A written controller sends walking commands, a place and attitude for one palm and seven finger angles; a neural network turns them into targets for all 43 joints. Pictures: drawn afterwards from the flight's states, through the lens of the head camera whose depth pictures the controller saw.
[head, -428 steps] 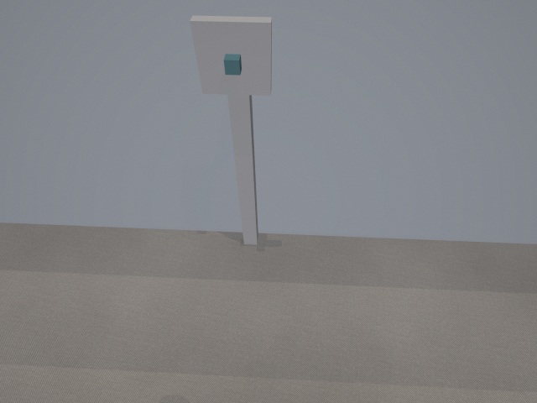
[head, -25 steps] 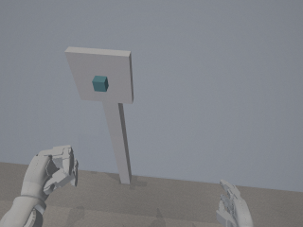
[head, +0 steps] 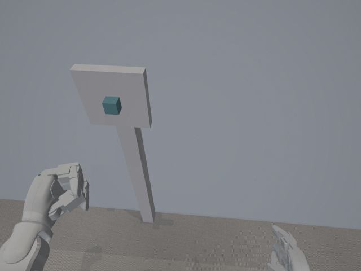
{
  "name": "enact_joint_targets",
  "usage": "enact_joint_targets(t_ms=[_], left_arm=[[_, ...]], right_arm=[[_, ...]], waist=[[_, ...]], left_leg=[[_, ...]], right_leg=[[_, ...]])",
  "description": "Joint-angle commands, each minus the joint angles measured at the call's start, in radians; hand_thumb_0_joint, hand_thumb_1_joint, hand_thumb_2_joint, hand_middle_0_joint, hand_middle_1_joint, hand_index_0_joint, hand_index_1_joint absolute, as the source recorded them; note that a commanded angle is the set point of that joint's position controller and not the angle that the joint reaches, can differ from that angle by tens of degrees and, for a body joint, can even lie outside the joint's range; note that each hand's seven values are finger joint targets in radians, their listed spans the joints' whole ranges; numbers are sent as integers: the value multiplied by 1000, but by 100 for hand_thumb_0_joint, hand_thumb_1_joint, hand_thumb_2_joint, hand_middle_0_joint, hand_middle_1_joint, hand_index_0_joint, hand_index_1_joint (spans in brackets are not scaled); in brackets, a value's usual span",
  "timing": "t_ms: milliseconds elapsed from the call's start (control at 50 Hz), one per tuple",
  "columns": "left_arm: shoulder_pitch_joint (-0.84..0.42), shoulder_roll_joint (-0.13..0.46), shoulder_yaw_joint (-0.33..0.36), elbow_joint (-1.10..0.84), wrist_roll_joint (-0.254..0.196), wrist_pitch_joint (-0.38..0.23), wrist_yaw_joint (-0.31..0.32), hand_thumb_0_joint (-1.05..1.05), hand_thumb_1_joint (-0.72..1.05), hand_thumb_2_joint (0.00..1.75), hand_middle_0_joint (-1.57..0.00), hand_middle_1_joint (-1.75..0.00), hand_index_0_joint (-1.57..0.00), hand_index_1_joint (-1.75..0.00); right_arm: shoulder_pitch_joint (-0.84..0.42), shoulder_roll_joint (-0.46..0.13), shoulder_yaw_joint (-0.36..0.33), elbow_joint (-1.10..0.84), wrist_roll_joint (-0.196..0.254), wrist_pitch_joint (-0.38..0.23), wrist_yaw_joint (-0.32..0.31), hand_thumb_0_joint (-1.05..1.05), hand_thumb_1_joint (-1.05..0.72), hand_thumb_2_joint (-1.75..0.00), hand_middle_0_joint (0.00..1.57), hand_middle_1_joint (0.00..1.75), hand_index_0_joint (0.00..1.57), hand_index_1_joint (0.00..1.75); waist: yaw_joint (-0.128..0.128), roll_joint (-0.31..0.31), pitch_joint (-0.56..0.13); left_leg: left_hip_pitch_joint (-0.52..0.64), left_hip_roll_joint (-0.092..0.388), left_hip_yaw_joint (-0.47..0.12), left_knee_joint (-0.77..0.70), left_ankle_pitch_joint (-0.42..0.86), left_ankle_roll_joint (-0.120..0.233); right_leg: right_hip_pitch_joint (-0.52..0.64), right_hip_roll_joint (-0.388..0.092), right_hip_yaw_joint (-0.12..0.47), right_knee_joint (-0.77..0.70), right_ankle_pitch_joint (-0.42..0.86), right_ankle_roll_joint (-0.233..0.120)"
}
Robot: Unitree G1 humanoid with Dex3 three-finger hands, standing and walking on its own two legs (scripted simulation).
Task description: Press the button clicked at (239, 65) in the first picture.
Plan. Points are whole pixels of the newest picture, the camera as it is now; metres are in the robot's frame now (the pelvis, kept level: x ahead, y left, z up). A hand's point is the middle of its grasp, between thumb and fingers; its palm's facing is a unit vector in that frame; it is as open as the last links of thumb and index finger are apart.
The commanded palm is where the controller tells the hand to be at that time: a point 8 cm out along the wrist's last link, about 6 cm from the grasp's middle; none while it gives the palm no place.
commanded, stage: raise the hand and make a fist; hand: left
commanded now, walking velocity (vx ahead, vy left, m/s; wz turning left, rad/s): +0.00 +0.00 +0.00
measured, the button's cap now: (112, 104) +0.48 +0.22 +0.12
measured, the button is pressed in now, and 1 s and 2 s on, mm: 0 0 0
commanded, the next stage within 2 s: aim a knuckle at the button in 0.08 s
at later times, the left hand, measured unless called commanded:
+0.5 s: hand (92, 175) +0.28 +0.21 +0.10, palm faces +0.04 -1.00 -0.05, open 3.1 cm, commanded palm +0.25 +0.26 +0.11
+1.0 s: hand (107, 159) +0.33 +0.20 +0.09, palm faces +0.01 -1.00 -0.02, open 3.1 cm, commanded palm +0.31 +0.24 +0.09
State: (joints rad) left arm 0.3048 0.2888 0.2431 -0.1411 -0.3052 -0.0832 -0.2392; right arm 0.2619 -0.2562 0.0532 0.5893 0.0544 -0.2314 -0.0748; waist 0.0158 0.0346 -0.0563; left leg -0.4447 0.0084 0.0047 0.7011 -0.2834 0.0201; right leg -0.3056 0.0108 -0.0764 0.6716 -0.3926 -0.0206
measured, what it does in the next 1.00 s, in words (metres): stands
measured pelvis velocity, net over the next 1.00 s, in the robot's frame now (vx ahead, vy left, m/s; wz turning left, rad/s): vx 0.01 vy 0.00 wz -0.01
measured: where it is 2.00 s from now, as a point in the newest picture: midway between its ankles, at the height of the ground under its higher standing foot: outside the picture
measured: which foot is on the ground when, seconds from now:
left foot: down 0.00-1.00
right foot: down 0.00-1.00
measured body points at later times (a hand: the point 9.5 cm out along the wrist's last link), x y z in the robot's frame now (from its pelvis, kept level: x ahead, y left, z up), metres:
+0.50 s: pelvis +0.02 -0.03 +0.00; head +0.02 -0.04 +0.45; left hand +0.27 +0.26 +0.11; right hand +0.18 -0.27 -0.08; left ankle +0.05 +0.11 -0.72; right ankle -0.02 -0.11 -0.72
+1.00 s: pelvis +0.01 +0.00 +0.00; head +0.03 +0.00 +0.45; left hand +0.32 +0.25 +0.09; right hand +0.17 -0.24 -0.09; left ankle +0.05 +0.11 -0.72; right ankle -0.02 -0.11 -0.72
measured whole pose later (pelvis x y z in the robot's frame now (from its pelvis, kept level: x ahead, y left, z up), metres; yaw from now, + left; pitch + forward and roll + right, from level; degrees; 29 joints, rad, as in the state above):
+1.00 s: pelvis +0.01 +0.00 +0.00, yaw -1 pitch +5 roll -1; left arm -0.08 0.28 0.23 0.26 -0.26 -0.14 -0.23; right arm 0.23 -0.24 0.05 0.62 0.05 -0.14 -0.08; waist -0.01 0.03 -0.04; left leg -0.49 0.00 0.02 0.71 -0.30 0.02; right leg -0.37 0.00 -0.06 0.70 -0.41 -0.02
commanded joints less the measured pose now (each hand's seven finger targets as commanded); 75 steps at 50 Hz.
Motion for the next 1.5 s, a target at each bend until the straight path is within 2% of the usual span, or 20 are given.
enact_joint_targets(t_ms=[0, 120, 180, 220, 320, 400, 480, 620, 700, 800, 940, 980, 1020, 1080, 1120, 1160, 1240, 1360, 1440, 1480], left_arm=[[-136, 157, 71, -213, -12, -80, -11, 0, 90, 90, -130, -150, -130, -150], [-138, 173, 104, -185, -35, -79, -23, 0, 90, 90, -130, -150, -130, -150], [-170, 159, 93, -176, -37, -87, -28, 0, 90, 90, -130, -150, -130, -150], [-201, 173, 101, -125, -38, -90, -31, 0, 90, 90, -130, -150, -130, -150], [-297, 232, 153, -33, -41, -99, -58, 0, 90, 90, -130, -150, -130, -150], [-317, 257, 192, 18, -52, -111, -94, 0, 90, 90, -130, -150, -130, -150], [-373, 246, 175, 66, -59, -117, -116, 0, 90, 90, -130, -150, -130, -150], [-372, 233, 159, 110, -46, -105, -91, 0, 90, 90, -130, -150, -130, -150], [-439, 209, 127, 48, -22, -127, -54, 0, 90, 90, -130, -150, -130, -150], [-498, 157, 66, 41, 5, -155, -11, 0, 90, 90, -130, -150, -130, -150], [-687, 165, 41, 215, 36, -114, 19, 0, 90, 90, -130, -150, -130, -150], [-729, 152, 24, 208, 43, -120, 27, 0, 90, 90, -130, -150, -130, -150], [-772, 166, 29, 226, 50, -132, 39, 0, 90, 90, -130, -150, -130, -150], [-821, 168, 29, 251, 61, -158, 51, 0, 90, 90, -130, -150, -130, -150], [-800, 207, 72, 317, 63, -160, 60, 0, 90, 90, -130, -150, -130, -150], [-786, 200, 72, 354, 63, -156, 56, 0, 90, 90, -130, -150, -130, -150], [-890, 209, 63, 456, 70, -142, 51, 0, 90, 90, -130, -150, -130, -150], [-995, 207, 43, 407, 73, -207, 42, 0, 90, 90, -130, -150, -130, -150], [-894, 260, 107, 412, 61, -229, 37, 0, 90, 90, -130, -150, -130, -150], [-847, 228, 88, 416, 59, -216, 32, 0, 90, 90, -130, -150, -130, -150]], right_arm=[[-114, -116, -55, -162, 2, -69, -7, 0, -90, -90, 20, 30, 20, 30], [-120, -114, -57, -157, 1, -67, -13, 0, -90, -90, 20, 30, 20, 30], [-122, -112, -57, -154, 4, -67, -14, 0, -90, -90, 20, 30, 20, 30], [-116, -117, -56, -140, 3, -60, -17, 0, -90, -90, 20, 30, 20, 30], [-117, -122, -59, -128, 5, -43, -27, 0, -90, -90, 20, 30, 20, 30], [-114, -121, -61, -128, 7, -33, -29, 0, -90, -90, 20, 30, 20, 30], [-108, -125, -64, -126, 9, -27, -28, 0, -90, -90, 20, 30, 20, 30], [-90, -137, -78, -136, 7, -12, -25, 0, -90, -90, 20, 30, 20, 30], [-97, -124, -78, -146, 4, -2, -19, 0, -90, -90, 20, 30, 20, 30], [-94, -120, -76, -135, -1, 6, -12, 0, -90, -90, 20, 30, 20, 30], [-88, -135, -73, -112, 0, 48, -19, 0, -90, -90, 20, 30, 20, 30], [-87, -130, -70, -115, -2, 52, -17, 0, -90, -90, 20, 30, 20, 30], [-75, -134, -70, -110, -7, 58, -16, 0, -90, -90, 20, 30, 20, 30], [-67, -129, -70, -106, -9, 66, -11, 0, -90, -90, 20, 30, 20, 30], [-54, -136, -73, -97, -12, 76, -7, 0, -90, -90, 20, 30, 20, 30], [-49, -135, -75, -103, -8, 89, -3, 0, -90, -90, 20, 30, 20, 30], [-33, -144, -75, -93, -4, 115, -1, 0, -90, -90, 20, 30, 20, 30], [-4, -144, -87, -93, -8, 126, 4, 0, -90, -90, 20, 30, 20, 30], [3, -148, -93, -97, -9, 135, 9, 0, -90, -90, 20, 30, 20, 30], [1, -144, -93, -106, -6, 141, 13, 0, -90, -90, 20, 30, 20, 30]], waist=[[-8, 43, -104], [-5, -26, -106], [-11, -1, -109], [-20, -33, -71], [-21, -68, -106], [-5, -9, -182], [-13, -20, -177], [-7, -70, -179], [-11, 35, -209], [-26, 50, -216], [-54, -26, -162], [-46, 32, -212], [-51, 2, -244], [-45, 41, -275], [-39, -13, -270], [-33, 2, -272], [-58, -20, -200], [-62, 57, -320], [-40, 26, -350], [-37, 14, -333]], left_leg=[[181, -2, -45, -111, 46, 11], [163, -8, -34, -86, 95, 18], [174, -13, -24, -79, 109, 17], [146, -13, -24, -70, 99, 18], [120, -15, -20, -47, 115, 18], [151, -18, -13, -39, 182, 16], [151, -20, -13, -35, 204, 17], [165, -15, -12, -53, 225, 22], [218, -13, -8, -64, 246, 18], [236, -5, -24, -74, 225, 12], [179, 1, -41, -87, 91, 11], [213, 1, -48, -89, 102, 6], [218, 5, -55, -80, 122, 9], [241, 5, -55, -73, 161, 3], [208, 6, -54, -68, 166, 5], [198, 4, -43, -67, 173, 3], [144, 2, -39, -64, 119, 8], [225, 3, -40, -34, 195, 7], [206, 2, -27, -28, 243, 11], [199, 1, -23, -33, 255, 12]], right_leg=[[-105, 6, 21, -140, 114, 11], [-79, -1, 45, -150, 185, 23], [-85, -8, 54, -147, 220, 29], [-93, -9, 68, -157, 209, 34], [-55, -36, 125, -162, 280, 62], [-3, -45, 122, -130, 437, 70], [-12, -42, 114, -116, 498, 76], [-44, -18, 70, -103, 450, 53], [-69, -6, 46, -89, 397, 25], [-105, 4, 28, -77, 318, 12], [-165, 4, 32, -96, 178, 13], [-160, 3, 28, -85, 174, 5], [-152, 7, 28, -79, 188, 4], [-149, 8, 28, -63, 217, -1], [-129, 11, 28, -64, 230, 0], [-125, 9, 31, -60, 250, 1], [-165, 9, 36, -73, 216, 5], [-166, 15, 45, -48, 268, -2], [-107, 16, 51, -42, 342, 0], [-103, 17, 47, -40, 365, 3]])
